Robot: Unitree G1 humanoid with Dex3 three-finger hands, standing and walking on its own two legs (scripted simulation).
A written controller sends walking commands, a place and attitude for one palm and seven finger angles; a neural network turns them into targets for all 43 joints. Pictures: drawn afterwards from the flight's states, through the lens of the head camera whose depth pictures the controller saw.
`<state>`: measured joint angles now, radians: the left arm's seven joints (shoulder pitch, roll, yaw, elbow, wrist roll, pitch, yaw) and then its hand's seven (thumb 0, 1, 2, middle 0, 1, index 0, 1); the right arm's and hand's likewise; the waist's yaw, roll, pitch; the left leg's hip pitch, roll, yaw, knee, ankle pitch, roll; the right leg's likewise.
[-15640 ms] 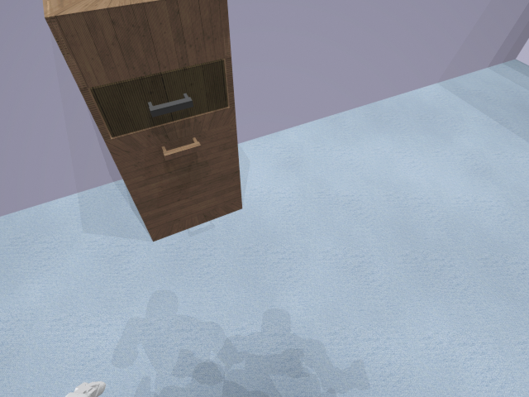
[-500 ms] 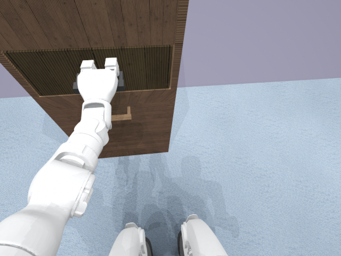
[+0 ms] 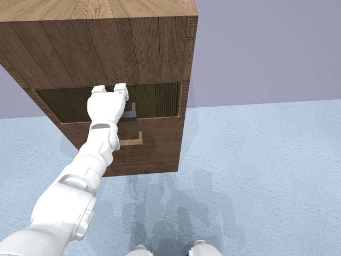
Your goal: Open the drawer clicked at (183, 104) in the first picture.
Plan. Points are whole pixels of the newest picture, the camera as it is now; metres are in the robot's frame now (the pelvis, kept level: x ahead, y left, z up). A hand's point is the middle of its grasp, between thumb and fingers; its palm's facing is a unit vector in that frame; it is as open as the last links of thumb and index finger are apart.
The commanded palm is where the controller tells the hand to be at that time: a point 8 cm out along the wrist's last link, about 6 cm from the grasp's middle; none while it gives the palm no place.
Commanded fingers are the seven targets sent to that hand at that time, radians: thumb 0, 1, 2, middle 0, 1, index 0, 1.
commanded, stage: lift the fingers back up to retry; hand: left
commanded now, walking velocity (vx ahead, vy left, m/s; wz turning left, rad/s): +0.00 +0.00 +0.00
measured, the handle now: (114, 111) +0.52 +0.14 -0.05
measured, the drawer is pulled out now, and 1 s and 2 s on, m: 0.00 0.00 0.00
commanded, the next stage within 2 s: re-aim the fingers above the handle in 0.18 s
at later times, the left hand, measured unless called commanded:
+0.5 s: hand (113, 115) +0.47 +0.12 +0.00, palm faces -0.04 -0.04 -1.00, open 13.7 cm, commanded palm +0.46 +0.13 +0.06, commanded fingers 0.00 -0.50 0.30 -0.30 -1.20 -0.30 -1.20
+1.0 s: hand (112, 115) +0.47 +0.13 +0.00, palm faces -0.03 -0.04 -1.00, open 13.7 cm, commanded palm +0.45 +0.14 +0.06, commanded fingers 0.00 -0.50 0.30 -0.30 -1.20 -0.30 -1.20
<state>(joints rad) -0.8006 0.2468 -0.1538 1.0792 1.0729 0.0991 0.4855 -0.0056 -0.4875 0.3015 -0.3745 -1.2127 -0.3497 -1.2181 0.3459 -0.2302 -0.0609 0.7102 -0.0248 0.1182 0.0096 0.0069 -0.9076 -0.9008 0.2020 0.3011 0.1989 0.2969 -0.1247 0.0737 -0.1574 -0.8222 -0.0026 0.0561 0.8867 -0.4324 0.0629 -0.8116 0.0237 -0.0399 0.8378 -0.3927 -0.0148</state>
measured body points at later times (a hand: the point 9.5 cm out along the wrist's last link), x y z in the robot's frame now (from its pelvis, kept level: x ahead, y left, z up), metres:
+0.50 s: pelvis +0.01 -0.01 +0.01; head +0.10 -0.02 +0.45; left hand +0.47 +0.12 +0.06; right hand +0.05 -0.28 -0.13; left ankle -0.01 +0.08 -0.69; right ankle -0.01 -0.12 -0.69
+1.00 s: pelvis -0.01 -0.01 +0.01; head +0.09 -0.02 +0.45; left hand +0.46 +0.13 +0.06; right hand +0.00 -0.28 -0.13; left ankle -0.01 +0.08 -0.69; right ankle -0.01 -0.12 -0.69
